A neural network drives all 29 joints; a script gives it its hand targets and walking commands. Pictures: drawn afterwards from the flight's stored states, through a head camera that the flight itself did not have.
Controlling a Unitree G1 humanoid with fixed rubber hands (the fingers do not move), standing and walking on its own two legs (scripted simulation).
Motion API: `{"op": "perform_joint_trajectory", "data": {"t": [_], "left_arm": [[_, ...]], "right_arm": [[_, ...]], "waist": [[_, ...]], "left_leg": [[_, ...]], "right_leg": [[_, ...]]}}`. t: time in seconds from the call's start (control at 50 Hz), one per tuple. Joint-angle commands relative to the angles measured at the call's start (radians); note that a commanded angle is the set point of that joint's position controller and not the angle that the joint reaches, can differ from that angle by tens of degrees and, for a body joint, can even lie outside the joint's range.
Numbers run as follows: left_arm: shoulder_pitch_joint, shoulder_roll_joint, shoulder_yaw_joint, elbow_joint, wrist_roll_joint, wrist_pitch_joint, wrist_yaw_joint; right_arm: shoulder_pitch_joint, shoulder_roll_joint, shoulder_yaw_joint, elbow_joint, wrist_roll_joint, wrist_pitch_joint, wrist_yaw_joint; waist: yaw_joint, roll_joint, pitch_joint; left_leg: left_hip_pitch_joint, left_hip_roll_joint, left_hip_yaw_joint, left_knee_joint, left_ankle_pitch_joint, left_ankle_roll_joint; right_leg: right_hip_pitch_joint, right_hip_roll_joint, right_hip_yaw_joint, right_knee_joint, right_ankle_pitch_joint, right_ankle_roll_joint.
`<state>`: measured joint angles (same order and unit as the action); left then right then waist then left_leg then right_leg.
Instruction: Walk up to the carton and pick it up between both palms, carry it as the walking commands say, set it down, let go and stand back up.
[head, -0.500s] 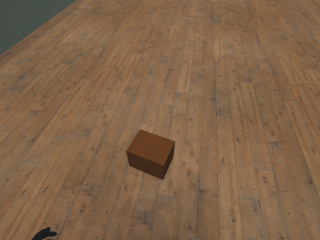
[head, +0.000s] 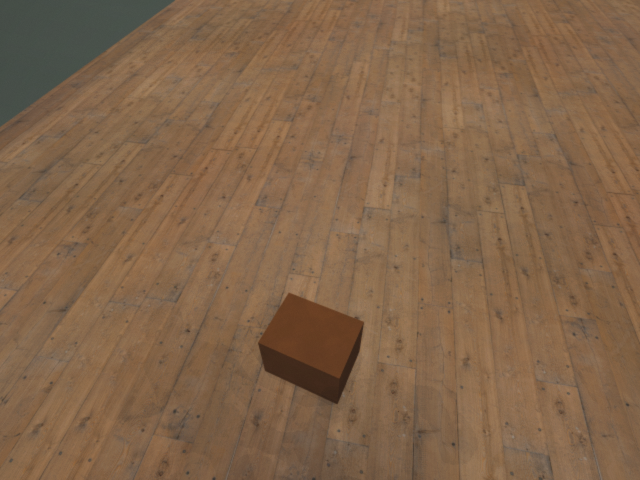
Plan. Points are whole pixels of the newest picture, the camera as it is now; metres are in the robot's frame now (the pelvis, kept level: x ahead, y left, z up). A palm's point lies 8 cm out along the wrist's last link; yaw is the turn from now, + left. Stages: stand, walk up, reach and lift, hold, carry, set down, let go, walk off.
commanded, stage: walk up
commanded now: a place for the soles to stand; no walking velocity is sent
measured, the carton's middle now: (312, 347) +0.62 +0.05 -0.65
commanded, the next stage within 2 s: none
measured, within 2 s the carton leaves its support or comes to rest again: neither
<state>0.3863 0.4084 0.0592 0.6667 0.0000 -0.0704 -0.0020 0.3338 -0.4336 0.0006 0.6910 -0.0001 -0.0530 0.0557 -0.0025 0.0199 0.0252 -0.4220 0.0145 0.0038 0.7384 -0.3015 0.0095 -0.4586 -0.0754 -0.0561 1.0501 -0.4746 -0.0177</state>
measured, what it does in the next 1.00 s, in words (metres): steps on the spot: right foot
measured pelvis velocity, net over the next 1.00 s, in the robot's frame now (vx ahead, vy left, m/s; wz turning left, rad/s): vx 0.05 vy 0.01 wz -0.01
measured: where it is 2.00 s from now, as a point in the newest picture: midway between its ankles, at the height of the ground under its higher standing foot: outside the picture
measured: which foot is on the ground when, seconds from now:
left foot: down 0.00-0.90, up 0.92-1.00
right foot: up 0.00-0.10, down 0.12-1.00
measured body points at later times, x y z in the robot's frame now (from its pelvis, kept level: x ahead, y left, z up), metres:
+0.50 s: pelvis +0.05 -0.01 +0.00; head +0.07 -0.02 +0.44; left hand +0.18 +0.31 -0.07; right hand +0.15 -0.32 -0.11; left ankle +0.06 +0.13 -0.71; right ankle +0.08 -0.13 -0.71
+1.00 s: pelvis +0.05 +0.01 +0.00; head +0.06 +0.00 +0.45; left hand +0.14 +0.34 -0.08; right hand +0.16 -0.30 -0.10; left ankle +0.06 +0.14 -0.69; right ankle +0.08 -0.13 -0.71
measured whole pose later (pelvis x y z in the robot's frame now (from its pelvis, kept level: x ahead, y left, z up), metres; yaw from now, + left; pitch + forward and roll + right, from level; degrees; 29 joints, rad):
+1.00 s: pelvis +0.05 +0.01 +0.00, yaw +0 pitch -1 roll +0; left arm 0.36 0.41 0.06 0.69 0.00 -0.08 0.04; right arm 0.28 -0.46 0.00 0.69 0.00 0.01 0.07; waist 0.00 0.04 0.03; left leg -0.46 0.02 0.00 0.98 -0.46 0.01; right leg -0.41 -0.07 -0.04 0.79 -0.37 -0.01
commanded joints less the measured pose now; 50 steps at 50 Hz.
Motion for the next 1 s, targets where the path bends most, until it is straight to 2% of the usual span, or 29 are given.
{"op": "perform_joint_trajectory", "data": {"t": [0.0, 0.06, 0.08, 0.1, 0.12, 0.14, 0.16, 0.26, 0.28, 0.32, 0.34, 0.4, 0.44, 0.46, 0.5, 0.52, 0.56, 0.58, 0.6, 0.66, 0.7, 0.78, 0.8, 0.86, 0.88, 0.9, 0.92, 0.96, 0.98], "left_arm": [[0.022, 0.22, 0.063, -0.006, 0.025, -0.023, 0.005], [0.027, 0.178, 0.06, 0.012, 0.022, -0.031, 0.018], [0.045, 0.166, 0.058, 0.023, 0.025, -0.044, 0.029], [0.064, 0.214, 0.071, 0.023, 0.038, -0.049, 0.038], [0.058, 0.282, 0.092, 0.028, 0.044, -0.051, 0.042], [0.023, 0.338, 0.111, 0.024, 0.035, -0.05, 0.04], [-0.018, 0.331, 0.106, 0.018, 0.031, -0.042, 0.036], [-0.12, 0.247, 0.059, -0.011, 0.027, -0.022, 0.027], [-0.109, 0.231, 0.057, -0.011, 0.023, -0.012, 0.026], [-0.113, 0.167, 0.039, -0.019, 0.004, -0.003, 0.023], [-0.136, 0.177, 0.047, -0.004, 0.0, -0.001, 0.032], [-0.107, 0.213, 0.051, 0.018, 0.016, -0.022, 0.033], [-0.084, 0.278, 0.073, 0.024, 0.016, -0.023, 0.035], [-0.099, 0.279, 0.07, 0.024, 0.014, -0.018, 0.036], [-0.147, 0.257, 0.059, 0.009, 0.021, -0.007, 0.035], [-0.157, 0.223, 0.053, -0.003, 0.016, -0.003, 0.035], [-0.174, 0.2, 0.05, 0.004, 0.012, 0.004, 0.025], [-0.172, 0.203, 0.053, 0.014, 0.012, 0.004, 0.026], [-0.163, 0.21, 0.056, 0.021, 0.017, 0.0, 0.029], [-0.147, 0.265, 0.069, 0.029, 0.027, -0.012, 0.028], [-0.16, 0.28, 0.073, 0.028, 0.027, -0.004, 0.029], [-0.194, 0.188, 0.058, 0.014, 0.016, 0.01, 0.02], [-0.194, 0.198, 0.056, 0.023, 0.017, 0.008, 0.019], [-0.148, 0.239, 0.066, 0.031, 0.033, -0.015, 0.021], [0.142, 0.372, 0.118, 0.131, 0.019, -0.025, 0.047], [0.201, 0.413, 0.136, 0.126, 0.022, -0.035, 0.061], [0.151, 0.424, 0.149, 0.105, 0.02, -0.038, 0.071], [0.107, 0.395, 0.135, 0.076, 0.018, -0.048, 0.086], [0.081, 0.391, 0.133, 0.075, 0.02, -0.051, 0.089]], "right_arm": [[0.038, -0.272, -0.129, -0.05, -0.026, -0.008, -0.025], [-0.011, -0.243, -0.117, -0.058, -0.021, 0.002, -0.028], [-0.02, -0.21, -0.107, -0.065, -0.017, 0.006, -0.032], [-0.036, -0.159, -0.084, -0.076, -0.009, 0.009, -0.034], [-0.063, -0.096, -0.068, -0.086, -0.008, 0.009, -0.035], [-0.037, -0.12, -0.077, -0.083, -0.005, 0.022, -0.038], [-0.052, -0.19, -0.097, -0.06, -0.011, 0.028, -0.047], [0.045, -0.169, -0.098, -0.003, -0.025, 0.0, -0.042], [0.047, -0.187, -0.105, 0.003, -0.029, -0.005, -0.048], [-0.032, -0.276, -0.119, -0.03, -0.034, -0.014, -0.052], [-0.051, -0.247, -0.103, -0.022, -0.023, -0.011, -0.051], [-0.065, -0.179, -0.084, -0.023, -0.017, -0.003, -0.052], [-0.059, -0.171, -0.085, -0.024, -0.004, 0.009, -0.053], [-0.058, -0.176, -0.088, -0.017, -0.006, 0.009, -0.056], [-0.03, -0.184, -0.093, -0.018, -0.017, 0.003, -0.057], [-0.041, -0.196, -0.091, -0.025, -0.025, 0.002, -0.054], [-0.05, -0.22, -0.096, -0.024, -0.029, -0.001, -0.047], [-0.062, -0.218, -0.096, -0.022, -0.027, 0.002, -0.045], [-0.082, -0.205, -0.091, -0.021, -0.023, 0.003, -0.045], [-0.072, -0.177, -0.089, -0.017, -0.013, 0.012, -0.044], [-0.062, -0.175, -0.095, -0.015, -0.019, 0.013, -0.045], [-0.061, -0.228, -0.1, -0.034, -0.038, 0.0, -0.037], [-0.079, -0.229, -0.095, -0.024, -0.033, 0.001, -0.039], [-0.085, -0.164, -0.082, -0.021, -0.025, 0.004, -0.041], [-0.143, -0.229, -0.13, -0.115, -0.084, 0.026, -0.004], [-0.209, -0.216, -0.13, -0.155, -0.092, 0.045, 0.006], [-0.234, -0.236, -0.142, -0.171, -0.088, 0.053, 0.014], [-0.203, -0.228, -0.144, -0.158, -0.074, 0.05, 0.024], [-0.175, -0.222, -0.147, -0.159, -0.078, 0.05, 0.031]], "waist": [[-0.012, 0.114, 0.031], [0.01, 0.132, -0.046], [0.03, 0.133, -0.094], [0.058, 0.038, -0.134], [0.063, -0.095, -0.136], [0.046, -0.204, -0.086], [0.056, -0.14, -0.006], [-0.016, -0.153, -0.054], [-0.022, -0.108, -0.07], [0.011, 0.142, -0.031], [0.007, 0.109, -0.013], [0.033, 0.007, -0.096], [0.033, -0.081, -0.123], [0.02, -0.09, -0.094], [0.004, -0.093, -0.101], [0.011, -0.017, -0.061], [0.015, -0.007, -0.06], [0.019, 0.007, -0.041], [0.027, 0.021, -0.054], [0.03, -0.112, -0.064], [0.008, -0.102, -0.061], [0.011, 0.051, -0.014], [0.02, 0.041, 0.007], [0.033, -0.05, -0.061], [0.063, -0.049, -0.07], [0.092, -0.102, -0.002], [0.076, -0.07, 0.075], [0.042, -0.003, 0.053], [0.014, -0.041, 0.049]], "left_leg": [[0.104, 0.206, -0.343, -0.328, 0.0, 0.249], [0.075, 0.2, -0.255, -0.213, 0.265, 0.235], [0.028, 0.159, -0.182, -0.117, 0.342, 0.188], [-0.077, 0.126, -0.138, 0.012, 0.312, 0.128], [-0.204, 0.011, -0.047, 0.178, 0.16, 0.049], [-0.245, -0.015, -0.031, 0.228, -0.164, 0.026], [-0.222, 0.016, -0.079, 0.279, -0.218, 0.033], [0.068, 0.014, 0.013, -0.041, -0.03, 0.042], [0.123, 0.021, -0.037, -0.12, -0.057, 0.068], [0.108, 0.235, -0.401, -0.253, 0.208, 0.165], [0.071, 0.231, -0.356, -0.218, 0.281, 0.206], [-0.014, 0.101, -0.144, -0.045, 0.412, 0.099], [-0.047, 0.036, -0.035, 0.074, 0.211, 0.036], [-0.037, 0.034, -0.026, 0.061, 0.127, 0.033], [0.037, 0.05, -0.078, 0.0, 0.12, 0.054], [0.044, 0.063, -0.118, -0.048, 0.128, 0.081], [0.028, 0.148, -0.273, -0.168, 0.128, 0.135], [0.001, 0.15, -0.261, -0.176, 0.113, 0.139], [-0.032, 0.126, -0.227, -0.144, 0.101, 0.119], [-0.077, 0.022, -0.065, -0.012, 0.041, 0.051], [-0.007, 0.027, -0.042, -0.018, 0.015, 0.052], [0.009, 0.164, -0.36, -0.282, -0.083, 0.137], [-0.023, 0.165, -0.322, -0.248, -0.074, 0.154], [-0.09, 0.055, -0.141, -0.095, 0.037, 0.069], [-0.275, 0.021, -0.007, 0.144, -0.221, 0.054], [-0.478, 0.023, -0.023, 0.319, -0.288, 0.049], [-0.536, 0.07, -0.089, 0.358, -0.218, 0.031], [-0.492, 0.095, -0.1, 0.335, -0.15, 0.01], [-0.422, 0.093, -0.109, 0.313, -0.176, 0.01]], "right_leg": [[-0.152, 0.01, 0.022, -0.107, -0.061, -0.012], [0.039, 0.052, -0.033, -0.312, 0.101, -0.021], [0.175, 0.056, -0.026, -0.429, 0.213, -0.028], [0.32, -0.011, 0.109, -0.477, 0.223, -0.054], [0.377, -0.172, 0.312, -0.569, 0.214, -0.115], [0.292, -0.332, 0.477, -0.68, 0.109, -0.196], [0.222, -0.345, 0.491, -0.656, 0.13, -0.235], [0.115, -0.174, 0.168, -0.437, 0.451, -0.143], [0.071, -0.146, 0.151, -0.373, 0.401, -0.118], [-0.047, 0.024, 0.004, -0.224, 0.146, -0.026], [0.015, 0.032, 0.011, -0.265, 0.069, -0.025], [0.25, -0.045, 0.099, -0.406, 0.289, -0.056], [0.274, -0.198, 0.258, -0.466, 0.325, -0.148], [0.236, -0.216, 0.272, -0.459, 0.355, -0.168], [0.163, -0.182, 0.195, -0.375, 0.386, -0.147], [0.09, -0.14, 0.159, -0.367, 0.288, -0.117], [0.094, -0.014, 0.047, -0.322, 0.139, -0.045], [0.12, 0.0, 0.044, -0.352, 0.093, -0.04], [0.164, -0.022, 0.086, -0.409, 0.068, -0.056], [0.211, -0.167, 0.256, -0.548, -0.016, -0.129], [0.143, -0.197, 0.251, -0.511, 0.052, -0.139], [0.055, 0.015, 0.03, -0.318, 0.006, -0.032], [0.089, 0.02, 0.041, -0.359, 0.021, -0.034], [0.233, -0.089, 0.186, -0.512, 0.012, -0.086], [0.365, -0.21, 0.479, -0.597, -0.147, -0.195], [0.431, -0.339, 0.695, -0.703, -0.246, -0.264], [0.42, -0.359, 0.72, -0.704, -0.26, -0.285], [0.398, -0.317, 0.619, -0.66, -0.13, -0.258], [0.325, -0.304, 0.587, -0.65, -0.043, -0.257]]}}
